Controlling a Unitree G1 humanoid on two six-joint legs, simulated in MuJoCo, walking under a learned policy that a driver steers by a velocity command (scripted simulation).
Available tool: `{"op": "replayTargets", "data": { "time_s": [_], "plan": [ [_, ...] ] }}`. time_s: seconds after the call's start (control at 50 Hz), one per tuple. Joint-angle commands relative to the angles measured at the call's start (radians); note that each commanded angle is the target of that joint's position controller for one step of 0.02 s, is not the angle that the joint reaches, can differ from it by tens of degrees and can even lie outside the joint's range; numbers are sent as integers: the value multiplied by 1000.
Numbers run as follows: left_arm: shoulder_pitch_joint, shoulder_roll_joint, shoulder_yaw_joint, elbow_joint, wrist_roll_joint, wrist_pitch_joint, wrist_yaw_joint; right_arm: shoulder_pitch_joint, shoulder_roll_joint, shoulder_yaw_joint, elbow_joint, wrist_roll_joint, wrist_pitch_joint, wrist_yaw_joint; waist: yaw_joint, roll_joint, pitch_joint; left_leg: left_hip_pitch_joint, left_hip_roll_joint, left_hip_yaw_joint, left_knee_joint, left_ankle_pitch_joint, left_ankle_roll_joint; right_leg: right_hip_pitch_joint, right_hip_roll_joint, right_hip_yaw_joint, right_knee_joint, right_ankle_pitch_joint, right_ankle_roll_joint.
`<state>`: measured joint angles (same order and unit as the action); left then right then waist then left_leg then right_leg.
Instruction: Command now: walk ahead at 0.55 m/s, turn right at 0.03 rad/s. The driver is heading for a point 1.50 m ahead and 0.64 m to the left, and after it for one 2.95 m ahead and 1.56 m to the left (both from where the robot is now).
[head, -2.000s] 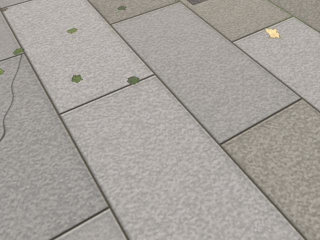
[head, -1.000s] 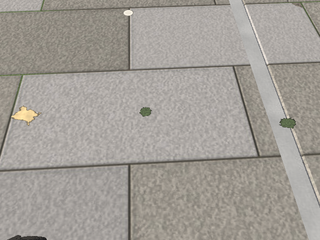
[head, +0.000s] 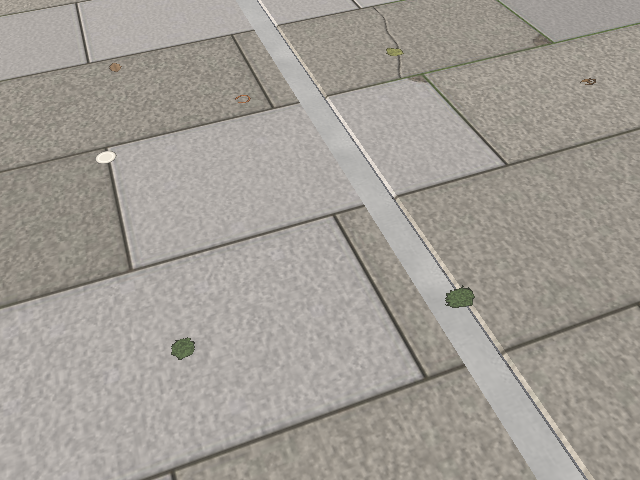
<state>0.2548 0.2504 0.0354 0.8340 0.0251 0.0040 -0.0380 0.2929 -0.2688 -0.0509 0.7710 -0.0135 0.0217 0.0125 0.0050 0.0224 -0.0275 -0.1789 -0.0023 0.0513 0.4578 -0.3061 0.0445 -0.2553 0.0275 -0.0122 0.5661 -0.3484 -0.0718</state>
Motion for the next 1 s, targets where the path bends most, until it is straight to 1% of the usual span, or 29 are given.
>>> {"op": "replayTargets", "data": {
  "time_s": [0.02,0.04,0.06,0.08,0.1,0.14,0.18,0.28,0.36,0.4,0.46,0.5,0.52,0.54,0.56,0.58,0.6,0.62,0.64,0.68,0.76,0.84,0.88,0.9,0.92,0.94,0.96,0.98,1.0],
  "plan": [
    [143,76,22,0,-3,-44,-10,-213,-130,-43,-100,7,-28,8,137,47,102,-365,147,-173,-169,-400,83,275,19,-47,-123,-24,-39],
    [281,144,40,44,4,-58,5,-287,-71,-28,-132,-2,-33,8,202,-129,113,-559,51,-50,127,-319,42,431,-119,171,-266,-199,-76],
    [315,240,63,38,5,-71,17,-323,-2,-5,-196,5,-45,13,199,-319,118,-774,-49,13,414,-212,13,461,-379,674,-471,-548,-176],
    [247,202,57,29,17,-70,28,-319,-63,-16,-194,-10,-52,9,150,-144,145,-798,16,-127,522,-109,28,385,-423,739,-466,-524,-215],
    [169,178,51,6,10,-76,32,-273,-76,-22,-173,-4,-59,18,92,-79,124,-781,42,-149,555,-12,25,369,-381,640,-435,-430,-189],
    [111,164,47,-12,3,-94,38,-182,-98,-30,-130,-13,-65,33,41,-71,46,-686,53,-138,559,57,6,352,-305,465,-457,-302,-124],
    [122,145,39,0,2,-112,44,-177,-89,-31,-115,-14,-52,45,44,-108,71,-670,27,-155,586,127,-13,303,-264,324,-493,-198,-88],
    [193,125,33,35,4,-130,37,-274,-78,-25,-142,-19,-32,57,68,-94,143,-741,27,-108,567,248,-28,290,-247,92,-540,7,-56],
    [214,115,23,57,10,-140,40,-388,-57,-2,-184,-21,-36,82,91,-89,211,-678,58,12,405,309,17,279,-242,-68,-585,163,-37],
    [232,126,21,78,12,-138,45,-422,-39,12,-202,-23,-37,88,93,-81,229,-634,48,79,322,273,64,334,-250,-138,-566,388,-26],
    [245,184,29,88,22,-117,65,-319,-70,7,-183,-20,-37,69,7,-152,96,-405,-80,192,268,132,137,447,-271,-222,-257,1343,7],
    [201,248,50,62,28,-85,76,46,-145,-30,-79,-9,-50,51,-170,-188,-110,-21,-150,157,251,1,191,359,-299,-214,231,1489,-5],
    [170,243,51,44,26,-92,71,224,-213,-64,-24,-19,-51,33,-251,-134,-186,281,-100,5,178,-66,221,118,-263,-207,547,1208,8],
    [137,94,19,-51,-2,-118,37,142,-329,-99,-28,-19,-30,19,-126,233,-208,584,192,-626,-14,-333,378,-428,-3,-158,993,58,87],
    [25,145,18,-109,-3,-146,32,153,-335,-105,-45,-7,-25,21,-164,88,-292,637,253,-912,-159,-318,426,-591,18,87,1109,7,61],
    [-66,145,11,-143,0,-161,32,152,-306,-101,-23,-4,-30,9,-158,6,-177,546,245,-815,-187,-199,381,-634,-50,120,1058,68,50],
    [-51,128,1,-143,1,-169,34,144,-251,-90,4,-3,-39,0,-98,-83,-66,365,218,-720,-208,-74,339,-579,-92,112,935,93,46],
    [-64,110,-5,-150,18,-159,35,102,-217,-80,7,-4,-50,-9,-51,-117,-7,219,167,-617,-215,-4,309,-516,-128,113,842,71,56],
    [-31,103,-9,-145,37,-135,34,54,-184,-66,-1,-6,-59,-14,2,-112,30,101,120,-535,-219,44,299,-454,-139,108,799,47,74],
    [-19,94,-12,-155,57,-90,27,44,-155,-50,-7,11,-79,-11,36,-80,68,-41,69,-470,-249,50,307,-420,-161,89,703,-10,107],
    [-275,70,-37,-270,34,-75,6,73,-176,-54,-16,12,-100,-6,-19,-27,171,-239,-7,-404,-329,171,265,-341,-142,8,315,247,144],
    [-346,84,-40,-301,7,-83,2,133,-218,-73,-4,25,-102,-2,-81,30,96,-83,16,-419,-272,516,193,-193,-67,3,59,466,111],
    [-304,119,-28,-295,8,-86,14,120,-237,-79,-8,26,-100,-12,-56,28,49,19,23,-434,-170,678,153,-91,-34,21,-37,416,94],
    [-218,160,-11,-271,5,-88,26,113,-261,-84,-9,20,-100,-14,-16,28,-22,64,22,-436,-50,830,127,20,-4,25,-38,334,84],
    [-60,208,12,-236,-2,-91,42,80,-298,-90,-12,10,-102,-10,79,28,-117,52,13,-430,153,886,107,192,1,22,-26,240,75],
    [156,256,36,-189,0,-93,65,25,-275,-84,-23,0,-111,-3,197,20,-210,-76,-28,-401,410,790,91,439,-63,52,3,150,61],
    [349,311,56,-156,33,-97,86,15,-102,-38,-54,-10,-121,-6,227,-181,-323,-267,-96,-319,776,76,99,658,-323,315,-14,-204,45],
    [214,380,70,-174,55,-95,72,161,-44,-9,-125,57,-115,-5,60,-508,-435,-518,-146,-213,991,-205,76,731,-553,948,-287,-427,-59],
    [80,256,61,-203,41,-88,60,76,-136,-13,-77,15,-95,-14,72,-262,-264,-588,-49,-191,1009,-64,88,567,-464,878,-328,-575,-73]
  ]
}}
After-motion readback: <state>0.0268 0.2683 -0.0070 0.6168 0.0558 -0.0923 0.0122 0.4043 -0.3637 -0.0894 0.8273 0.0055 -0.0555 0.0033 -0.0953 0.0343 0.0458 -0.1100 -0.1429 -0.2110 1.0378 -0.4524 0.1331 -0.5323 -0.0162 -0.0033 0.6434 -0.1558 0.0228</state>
